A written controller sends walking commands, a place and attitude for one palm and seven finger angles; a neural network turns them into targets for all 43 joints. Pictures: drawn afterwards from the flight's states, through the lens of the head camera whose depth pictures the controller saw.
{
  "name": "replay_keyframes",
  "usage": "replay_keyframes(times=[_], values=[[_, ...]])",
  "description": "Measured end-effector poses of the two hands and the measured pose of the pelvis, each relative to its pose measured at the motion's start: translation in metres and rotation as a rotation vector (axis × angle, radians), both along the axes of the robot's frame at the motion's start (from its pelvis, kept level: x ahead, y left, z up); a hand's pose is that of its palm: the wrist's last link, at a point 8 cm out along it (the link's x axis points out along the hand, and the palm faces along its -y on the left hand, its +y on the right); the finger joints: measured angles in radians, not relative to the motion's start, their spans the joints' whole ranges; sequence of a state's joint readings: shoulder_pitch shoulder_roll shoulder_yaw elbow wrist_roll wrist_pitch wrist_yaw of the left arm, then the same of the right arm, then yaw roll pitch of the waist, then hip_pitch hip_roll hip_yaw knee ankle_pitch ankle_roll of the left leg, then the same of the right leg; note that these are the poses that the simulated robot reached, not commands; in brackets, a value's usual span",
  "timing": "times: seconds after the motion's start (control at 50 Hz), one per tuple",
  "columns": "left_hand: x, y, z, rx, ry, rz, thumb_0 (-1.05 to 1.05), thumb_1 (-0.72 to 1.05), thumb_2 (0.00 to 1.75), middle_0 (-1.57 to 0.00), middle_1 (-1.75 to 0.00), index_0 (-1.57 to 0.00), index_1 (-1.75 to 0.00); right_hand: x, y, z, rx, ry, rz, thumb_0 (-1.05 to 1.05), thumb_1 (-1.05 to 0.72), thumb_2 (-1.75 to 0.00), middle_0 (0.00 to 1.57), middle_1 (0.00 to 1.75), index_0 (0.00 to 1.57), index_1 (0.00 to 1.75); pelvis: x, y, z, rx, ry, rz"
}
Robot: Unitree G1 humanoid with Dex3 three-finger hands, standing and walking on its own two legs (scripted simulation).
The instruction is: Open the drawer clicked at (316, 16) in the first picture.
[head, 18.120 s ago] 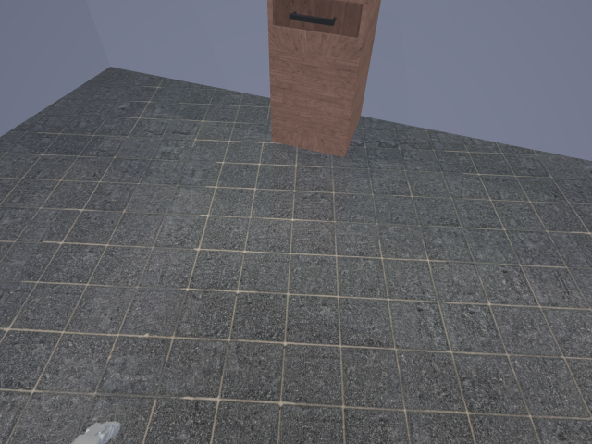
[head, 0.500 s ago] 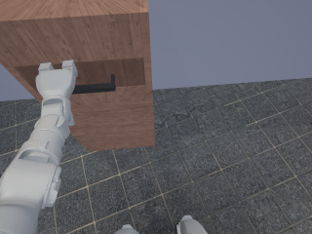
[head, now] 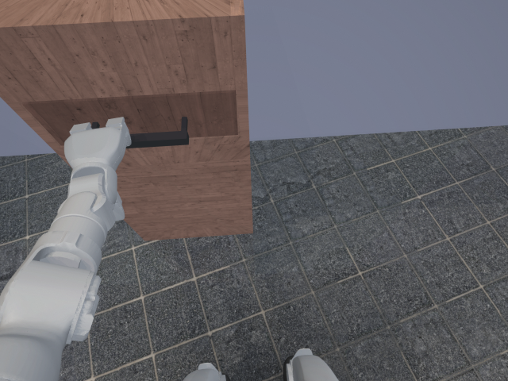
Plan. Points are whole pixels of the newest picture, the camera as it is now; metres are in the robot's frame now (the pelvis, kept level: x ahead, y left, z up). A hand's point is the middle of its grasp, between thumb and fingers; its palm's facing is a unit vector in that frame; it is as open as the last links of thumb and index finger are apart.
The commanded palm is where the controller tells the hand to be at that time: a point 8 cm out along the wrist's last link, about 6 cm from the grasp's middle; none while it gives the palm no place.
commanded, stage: lower the fingers behind the handle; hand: left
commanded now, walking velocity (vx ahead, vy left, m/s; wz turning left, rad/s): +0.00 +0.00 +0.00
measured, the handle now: (139, 132) +0.57 +0.20 -0.03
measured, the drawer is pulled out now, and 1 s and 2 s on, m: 0.00 0.00 0.00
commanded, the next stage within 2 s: lift the fingers back up to retry in 1.34 s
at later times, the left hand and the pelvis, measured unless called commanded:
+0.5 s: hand (131, 162) +0.49 +0.20 -0.02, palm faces -0.04 +0.00 -1.00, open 13.9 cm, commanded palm +0.47 +0.20 +0.02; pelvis -0.01 +0.01 -0.02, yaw -1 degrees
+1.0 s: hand (131, 165) +0.49 +0.21 -0.02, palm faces +0.04 +0.03 -1.00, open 14.0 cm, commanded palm +0.47 +0.20 -0.01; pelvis -0.03 +0.01 -0.05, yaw +1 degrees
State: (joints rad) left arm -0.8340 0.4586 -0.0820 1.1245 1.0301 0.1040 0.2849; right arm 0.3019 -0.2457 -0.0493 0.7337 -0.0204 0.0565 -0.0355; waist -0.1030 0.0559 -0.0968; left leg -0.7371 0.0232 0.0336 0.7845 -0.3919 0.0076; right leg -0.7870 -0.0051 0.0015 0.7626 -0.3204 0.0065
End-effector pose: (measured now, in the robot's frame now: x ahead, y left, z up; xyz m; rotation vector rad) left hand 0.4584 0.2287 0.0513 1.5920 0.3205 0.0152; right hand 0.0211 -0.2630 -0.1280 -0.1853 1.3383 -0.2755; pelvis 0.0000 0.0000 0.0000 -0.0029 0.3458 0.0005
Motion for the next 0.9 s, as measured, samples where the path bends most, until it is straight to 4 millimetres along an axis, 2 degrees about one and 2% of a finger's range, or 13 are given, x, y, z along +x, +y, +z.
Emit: replay_keyframes(times=[0.06,0.14,0.22,0.34,0.42,0.52,0.62,0.72,0.9], values=[[0.0,-0.004,0.006,-0.063,-0.009,-0.097,0.0,-0.48,0.3,-0.32,-1.2,-0.31,-1.21,-0.002,-0.001,0.005,-0.036,0.006,0.014,0.01,-0.9,-0.9,0.2,0.3,0.2,0.3,0.003,0.0,-0.001,-0.005,0.001,0.017],[0.006,-0.025,0.014,-0.089,-0.091,-0.274,0.0,-0.49,0.3,-0.32,-1.2,-0.31,-1.21,-0.004,-0.007,0.005,-0.078,0.003,0.025,0.01,-0.9,-0.9,0.2,0.3,0.2,0.3,0.004,0.002,-0.009,-0.016,0.015,0.028],[0.014,-0.037,0.007,-0.121,-0.193,-0.302,0.0,-0.49,0.3,-0.31,-1.2,-0.31,-1.21,-0.008,-0.01,-0.001,-0.086,0.001,0.022,0.01,-0.9,-0.9,0.2,0.3,0.2,0.3,0.0,0.005,-0.019,-0.019,0.049,0.017],[0.011,-0.031,-0.02,-0.043,-0.234,-0.195,0.0,-0.49,0.3,-0.3,-1.2,-0.31,-1.21,-0.018,-0.001,-0.016,-0.029,0.022,0.006,0.0,-0.9,-0.9,0.2,0.3,0.2,0.3,-0.006,0.01,-0.027,-0.015,0.078,-0.006],[0.011,-0.032,-0.018,-0.017,-0.219,-0.154,0.0,-0.49,0.3,-0.3,-1.2,-0.31,-1.21,-0.027,0.01,-0.021,0.01,0.048,-0.01,0.01,-0.9,-0.9,0.2,0.3,0.2,0.3,-0.01,0.011,-0.026,-0.013,0.071,-0.008],[0.013,-0.027,-0.011,-0.023,-0.143,-0.101,0.0,-0.49,0.3,-0.3,-1.2,-0.3,-1.21,-0.036,0.018,-0.018,0.025,0.051,-0.032,0.01,-0.9,-0.9,0.2,0.3,0.2,0.3,-0.011,0.01,-0.02,-0.01,0.052,-0.01],[0.015,-0.024,-0.009,-0.027,-0.108,-0.135,0.0,-0.49,0.3,-0.31,-1.21,-0.29,-1.2,-0.044,0.013,-0.014,-0.005,0.048,-0.03,0.01,-0.9,-0.9,0.2,0.3,0.2,0.3,-0.013,0.008,-0.022,-0.011,0.053,-0.006],[0.013,-0.02,-0.012,-0.037,-0.144,-0.185,0.0,-0.49,0.3,-0.31,-1.25,-0.3,-1.2,-0.05,0.002,-0.016,-0.043,0.059,-0.013,0.01,-0.9,-0.9,0.2,0.3,0.2,0.3,-0.017,0.008,-0.031,-0.013,0.073,-0.001],[0.005,-0.021,-0.021,-0.02,-0.238,-0.181,0.0,-0.49,0.3,-0.27,-1.25,-0.27,-1.22,-0.046,-0.006,-0.028,-0.053,0.055,0.018,0.01,-0.9,-0.9,0.2,0.3,0.2,0.3,-0.026,0.007,-0.044,-0.017,0.1,0.011]])
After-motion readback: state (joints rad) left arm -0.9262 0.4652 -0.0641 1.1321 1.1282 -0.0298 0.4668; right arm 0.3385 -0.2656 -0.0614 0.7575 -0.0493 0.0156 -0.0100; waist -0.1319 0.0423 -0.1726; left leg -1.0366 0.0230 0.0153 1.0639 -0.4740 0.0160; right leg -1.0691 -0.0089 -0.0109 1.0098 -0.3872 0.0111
